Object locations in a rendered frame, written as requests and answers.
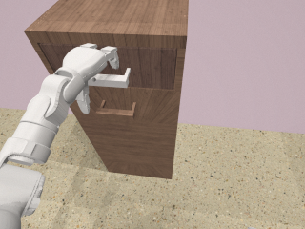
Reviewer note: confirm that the cabinet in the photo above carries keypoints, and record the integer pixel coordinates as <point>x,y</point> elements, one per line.
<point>144,146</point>

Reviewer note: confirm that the drawer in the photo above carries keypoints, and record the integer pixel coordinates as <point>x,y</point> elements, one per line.
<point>151,67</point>

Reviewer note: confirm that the left robot upper arm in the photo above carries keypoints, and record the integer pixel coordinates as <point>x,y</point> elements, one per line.
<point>20,193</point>

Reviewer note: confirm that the left robot hand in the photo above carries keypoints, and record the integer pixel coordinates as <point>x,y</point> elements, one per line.
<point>88,61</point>

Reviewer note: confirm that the handle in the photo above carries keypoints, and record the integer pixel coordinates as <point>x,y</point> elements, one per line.
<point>115,113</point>
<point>111,80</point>

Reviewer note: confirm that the robot left forearm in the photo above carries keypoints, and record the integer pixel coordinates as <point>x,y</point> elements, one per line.
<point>39,125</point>

